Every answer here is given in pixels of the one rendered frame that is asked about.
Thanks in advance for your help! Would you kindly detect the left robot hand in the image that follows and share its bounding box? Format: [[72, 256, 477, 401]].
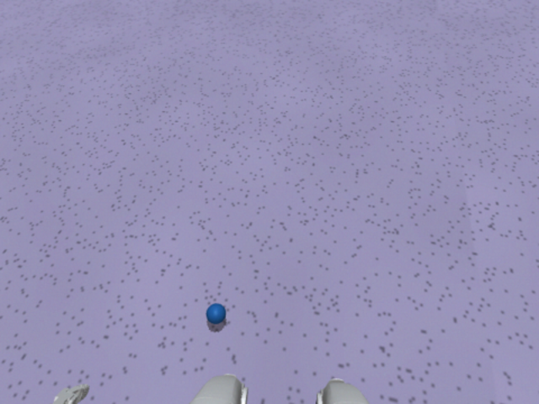
[[53, 384, 89, 404]]

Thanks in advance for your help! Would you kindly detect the ball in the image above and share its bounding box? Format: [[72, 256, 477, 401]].
[[206, 303, 226, 324]]

